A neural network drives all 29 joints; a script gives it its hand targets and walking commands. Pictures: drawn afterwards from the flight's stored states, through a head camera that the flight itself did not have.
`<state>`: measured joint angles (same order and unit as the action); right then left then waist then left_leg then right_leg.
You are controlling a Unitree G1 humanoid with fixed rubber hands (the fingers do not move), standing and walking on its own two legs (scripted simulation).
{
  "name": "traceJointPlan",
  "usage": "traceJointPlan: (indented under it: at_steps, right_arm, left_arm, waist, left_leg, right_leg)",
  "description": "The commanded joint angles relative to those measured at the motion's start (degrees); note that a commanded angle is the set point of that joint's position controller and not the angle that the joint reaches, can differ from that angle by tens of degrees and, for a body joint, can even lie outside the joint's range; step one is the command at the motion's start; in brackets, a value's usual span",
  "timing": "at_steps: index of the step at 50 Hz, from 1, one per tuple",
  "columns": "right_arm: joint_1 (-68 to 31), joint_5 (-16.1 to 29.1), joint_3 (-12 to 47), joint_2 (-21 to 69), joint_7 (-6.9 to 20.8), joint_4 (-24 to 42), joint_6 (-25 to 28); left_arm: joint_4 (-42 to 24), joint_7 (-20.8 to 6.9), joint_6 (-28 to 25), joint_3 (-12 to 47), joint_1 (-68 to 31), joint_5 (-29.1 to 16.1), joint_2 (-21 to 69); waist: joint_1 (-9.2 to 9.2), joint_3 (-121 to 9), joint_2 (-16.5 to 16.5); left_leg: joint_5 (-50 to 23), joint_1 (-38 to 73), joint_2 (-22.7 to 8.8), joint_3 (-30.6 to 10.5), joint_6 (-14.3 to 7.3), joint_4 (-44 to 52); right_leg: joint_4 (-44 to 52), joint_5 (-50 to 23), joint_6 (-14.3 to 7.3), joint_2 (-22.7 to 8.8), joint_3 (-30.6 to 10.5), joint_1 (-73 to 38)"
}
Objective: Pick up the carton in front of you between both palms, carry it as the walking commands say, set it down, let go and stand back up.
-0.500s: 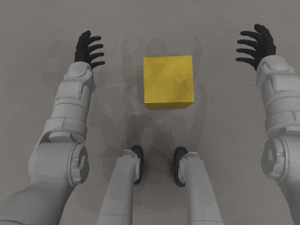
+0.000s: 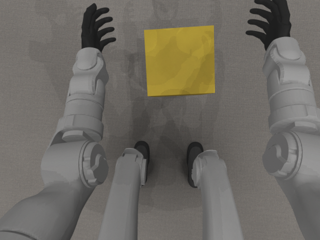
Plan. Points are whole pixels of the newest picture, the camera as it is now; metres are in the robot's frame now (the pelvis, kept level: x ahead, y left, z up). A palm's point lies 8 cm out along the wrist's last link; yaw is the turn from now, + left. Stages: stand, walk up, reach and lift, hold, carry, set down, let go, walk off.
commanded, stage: reach and lift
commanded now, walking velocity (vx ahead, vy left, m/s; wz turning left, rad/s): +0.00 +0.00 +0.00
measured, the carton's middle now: (178, 68) +0.51 -0.03 -0.47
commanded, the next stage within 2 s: none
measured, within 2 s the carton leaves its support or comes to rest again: leaves its support in 1.46 s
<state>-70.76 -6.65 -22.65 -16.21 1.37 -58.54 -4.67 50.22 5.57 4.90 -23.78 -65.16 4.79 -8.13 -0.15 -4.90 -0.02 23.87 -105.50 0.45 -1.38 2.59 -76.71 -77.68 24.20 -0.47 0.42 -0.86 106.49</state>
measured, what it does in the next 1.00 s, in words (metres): lowers itself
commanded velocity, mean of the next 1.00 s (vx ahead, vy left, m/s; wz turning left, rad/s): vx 0.00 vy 0.00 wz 0.00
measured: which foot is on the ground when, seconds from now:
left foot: down 0.00-1.00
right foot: down 0.00-1.00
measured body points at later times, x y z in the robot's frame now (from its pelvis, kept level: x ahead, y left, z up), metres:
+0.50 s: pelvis -0.06 +0.01 -0.20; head +0.32 -0.02 +0.04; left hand +0.51 +0.16 -0.37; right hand +0.52 -0.21 -0.37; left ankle +0.06 +0.14 -0.56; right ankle +0.06 -0.11 -0.56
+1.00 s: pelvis -0.05 +0.01 -0.22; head +0.32 -0.02 +0.02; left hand +0.51 +0.15 -0.40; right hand +0.52 -0.19 -0.40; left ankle +0.06 +0.14 -0.56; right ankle +0.06 -0.11 -0.56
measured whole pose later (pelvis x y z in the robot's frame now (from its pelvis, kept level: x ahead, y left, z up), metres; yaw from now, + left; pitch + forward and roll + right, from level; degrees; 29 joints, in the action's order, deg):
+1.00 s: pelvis -0.05 +0.01 -0.22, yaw +1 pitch +36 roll +3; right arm -91.0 12.2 0.0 -26.4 -2.5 -72.2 -3.3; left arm 64.0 9.7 3.3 -9.1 -84.8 -11.9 -14.7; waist -0.5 22.3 1.9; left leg 33.3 -128.4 2.6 -0.5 3.4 -125.1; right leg -126.7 33.1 0.5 0.8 -2.7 130.1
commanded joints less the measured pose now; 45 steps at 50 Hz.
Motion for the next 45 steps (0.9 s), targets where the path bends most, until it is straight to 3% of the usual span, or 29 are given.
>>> traceJointPlan:
  at_steps: [1,6,10,16,20,26,30,34,38,41,45]
  right_arm:
    - [-10.5,2.5,1.6,-8.2,-1.1,5.5,1.7]
    - [-16.6,10.2,8.9,-13.3,-2.3,7.6,1.6]
    - [-22.6,14.9,13.5,-16.6,-3.2,7.6,0.3]
    - [-30.6,16.6,16.0,-18.8,-3.7,0.8,-1.8]
    - [-34.1,16.7,16.9,-19.0,-3.7,-5.2,-1.3]
    - [-38.7,17.4,19.0,-19.4,-3.6,-9.3,0.5]
    - [-42.3,19.5,21.1,-20.4,-4.4,-6.8,1.8]
    - [-41.5,21.3,23.0,-20.2,-4.5,-5.0,2.5]
    - [-37.1,20.6,22.9,-19.3,-4.8,-5.1,2.7]
    - [-34.6,19.5,21.8,-18.1,-5.0,-7.1,2.4]
    - [-34.2,18.6,21.5,-16.0,-4.2,-9.1,2.3]
  left_arm:
    - [-5.2,1.0,-1.5,2.6,-10.2,-2.1,-5.1]
    - [-6.7,3.5,-0.8,8.2,-14.6,-8.1,-9.0]
    - [-8.0,4.9,0.9,11.5,-20.4,-12.8,-11.4]
    - [-2.2,5.2,3.1,13.2,-28.8,-15.5,-13.3]
    - [4.2,4.4,2.4,12.9,-32.8,-15.5,-14.3]
    - [8.8,3.1,0.1,12.8,-37.5,-15.1,-15.9]
    - [8.2,3.4,-1.4,14.4,-40.2,-17.2,-17.7]
    - [6.9,4.2,-2.3,15.3,-38.3,-17.8,-16.3]
    - [4.6,4.6,-2.7,16.4,-34.5,-18.8,-14.4]
    - [5.2,4.7,-2.5,16.3,-32.6,-18.7,-13.8]
    - [8.4,4.3,-2.4,14.5,-31.3,-17.2,-12.6]
  waist:
    - [0.89,-55.2,-0.6]
    - [-0.05,-64.4,-1.6]
    - [-0.01,-67.4,-2.9]
    - [0.12,-56.5,-3.8]
    - [-0.13,-47.4,-3.0]
    - [-0.48,-41.9,-2.2]
    - [-0.33,-46.9,-3.1]
    - [-1.3,-49.4,-2.1]
    - [-0.39,-52.2,-2.8]
    - [0.24,-49.2,-3.0]
    - [-0.57,-40.5,-2.9]
  left_leg:
    - [-26.7,17.4,4.5,3.6,1.8,-6.8]
    - [-26.9,21.9,4.2,3.6,1.6,-17.2]
    - [-21.4,23.1,4.0,4.4,1.4,-23.3]
    - [-6.7,16.4,3.0,5.4,1.1,-28.4]
    - [-1.9,11.9,2.2,5.3,0.9,-31.7]
    - [-3.3,9.1,1.7,5.0,0.9,-37.2]
    - [-8.0,11.3,1.7,5.2,0.6,-40.4]
    - [-13.2,10.9,2.2,6.3,1.0,-42.5]
    - [-16.6,12.2,3.0,6.5,1.1,-43.2]
    - [-14.3,10.4,3.4,6.3,1.2,-42.5]
    - [-10.1,6.9,3.3,5.6,1.3,-41.3]
  right_leg:
    - [-6.4,-35.2,2.1,3.2,-0.9,-31.4]
    - [-17.1,-31.3,2.5,2.9,1.1,-26.7]
    - [-22.9,-23.4,2.5,2.6,2.5,-24.2]
    - [-27.2,-7.9,2.1,1.1,2.8,-17.2]
    - [-29.9,-2.7,1.7,0.1,1.9,-13.2]
    - [-34.8,-4.6,1.5,-0.5,0.3,-12.7]
    - [-38.1,-10.0,1.8,-0.3,0.0,-16.2]
    - [-40.5,-16.3,1.5,0.2,-0.5,-20.0]
    - [-41.2,-20.5,1.6,0.6,-0.1,-22.3]
    - [-40.6,-17.9,1.5,0.6,0.2,-19.6]
    - [-39.3,-11.7,1.5,0.3,0.0,-12.2]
